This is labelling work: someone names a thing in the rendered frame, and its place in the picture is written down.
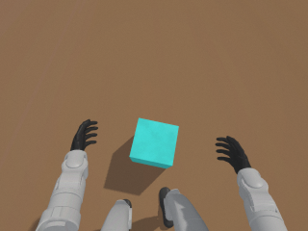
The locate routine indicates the robot right foot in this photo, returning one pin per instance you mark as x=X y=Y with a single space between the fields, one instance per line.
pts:
x=162 y=194

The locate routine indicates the left robot hand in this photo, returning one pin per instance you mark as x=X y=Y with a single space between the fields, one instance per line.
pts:
x=79 y=141

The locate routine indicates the carton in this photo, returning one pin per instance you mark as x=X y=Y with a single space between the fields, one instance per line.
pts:
x=154 y=143

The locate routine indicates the robot left forearm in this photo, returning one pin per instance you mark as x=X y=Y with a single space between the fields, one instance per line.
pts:
x=63 y=211

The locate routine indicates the robot left thigh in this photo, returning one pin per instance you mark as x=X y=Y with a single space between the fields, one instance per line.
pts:
x=118 y=219

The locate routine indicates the right robot hand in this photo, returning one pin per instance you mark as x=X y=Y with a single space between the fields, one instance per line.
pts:
x=238 y=160

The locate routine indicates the robot right forearm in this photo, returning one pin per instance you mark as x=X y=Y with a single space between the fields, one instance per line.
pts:
x=261 y=211

